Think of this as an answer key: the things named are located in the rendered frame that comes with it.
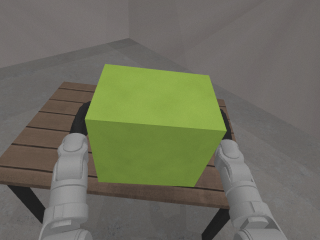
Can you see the left robot forearm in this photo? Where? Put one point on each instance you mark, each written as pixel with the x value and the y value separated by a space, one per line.
pixel 67 207

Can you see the left robot hand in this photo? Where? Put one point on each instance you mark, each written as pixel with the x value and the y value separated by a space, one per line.
pixel 79 124

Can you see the right robot hand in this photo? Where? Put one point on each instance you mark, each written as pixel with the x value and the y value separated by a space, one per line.
pixel 228 135

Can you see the table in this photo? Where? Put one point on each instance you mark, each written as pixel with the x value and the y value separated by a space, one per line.
pixel 29 162

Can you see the right robot upper arm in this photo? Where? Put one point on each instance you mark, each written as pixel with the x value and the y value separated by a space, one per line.
pixel 259 234

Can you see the right robot forearm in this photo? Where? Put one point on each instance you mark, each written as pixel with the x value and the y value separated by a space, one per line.
pixel 247 210

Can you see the carton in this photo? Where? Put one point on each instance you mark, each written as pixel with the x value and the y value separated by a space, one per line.
pixel 153 127

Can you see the left robot upper arm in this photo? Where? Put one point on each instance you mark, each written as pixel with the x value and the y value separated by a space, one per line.
pixel 79 234

